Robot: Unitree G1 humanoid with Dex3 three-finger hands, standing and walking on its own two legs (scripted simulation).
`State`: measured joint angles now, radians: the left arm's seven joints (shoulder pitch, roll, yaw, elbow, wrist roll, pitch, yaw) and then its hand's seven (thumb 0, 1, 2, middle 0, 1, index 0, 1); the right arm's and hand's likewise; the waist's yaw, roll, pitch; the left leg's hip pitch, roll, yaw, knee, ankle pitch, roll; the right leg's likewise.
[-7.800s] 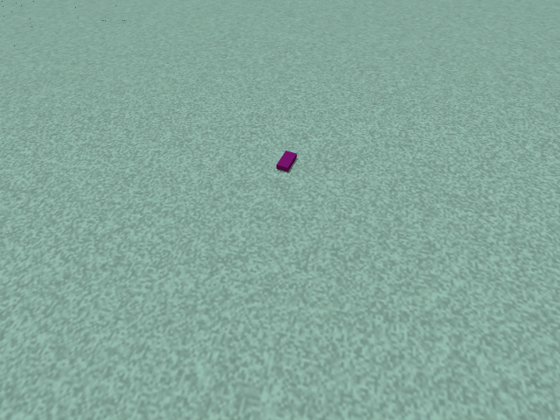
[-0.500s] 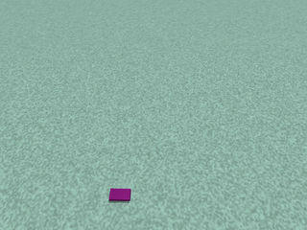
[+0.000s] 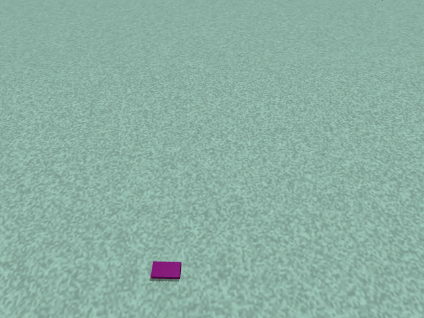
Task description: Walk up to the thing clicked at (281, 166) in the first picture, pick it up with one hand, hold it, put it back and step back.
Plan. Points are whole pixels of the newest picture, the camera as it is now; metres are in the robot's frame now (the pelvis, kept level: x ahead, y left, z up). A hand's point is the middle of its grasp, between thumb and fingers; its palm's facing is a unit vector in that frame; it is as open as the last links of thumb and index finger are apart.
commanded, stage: stand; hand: left
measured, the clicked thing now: (166, 270) +0.45 +0.23 -0.77
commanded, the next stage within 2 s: none
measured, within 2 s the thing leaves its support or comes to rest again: neither
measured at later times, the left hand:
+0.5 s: hand out of the picture +0.06 +0.26 -0.16, palm faces -0.03 -0.94 -0.35, open 7.3 cm
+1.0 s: hand out of the picture +0.07 +0.26 -0.16, palm faces -0.02 -0.94 -0.35, open 7.3 cm
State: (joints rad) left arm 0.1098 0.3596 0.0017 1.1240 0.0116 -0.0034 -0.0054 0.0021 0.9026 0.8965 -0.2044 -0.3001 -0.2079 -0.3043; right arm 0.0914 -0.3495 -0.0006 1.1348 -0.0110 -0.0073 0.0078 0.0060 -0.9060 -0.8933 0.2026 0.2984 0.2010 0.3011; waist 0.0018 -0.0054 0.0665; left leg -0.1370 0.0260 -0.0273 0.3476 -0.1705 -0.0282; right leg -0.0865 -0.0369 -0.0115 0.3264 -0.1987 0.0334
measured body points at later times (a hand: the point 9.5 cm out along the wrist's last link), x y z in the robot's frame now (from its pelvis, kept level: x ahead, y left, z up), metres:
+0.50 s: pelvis +0.00 +0.00 +0.00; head +0.01 +0.00 +0.45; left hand +0.06 +0.31 -0.14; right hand +0.08 -0.30 -0.13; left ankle +0.01 +0.14 -0.75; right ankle -0.01 -0.14 -0.75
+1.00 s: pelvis +0.00 +0.00 +0.00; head +0.01 +0.00 +0.45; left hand +0.07 +0.30 -0.13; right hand +0.08 -0.30 -0.13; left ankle +0.01 +0.14 -0.75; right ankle -0.01 -0.14 -0.75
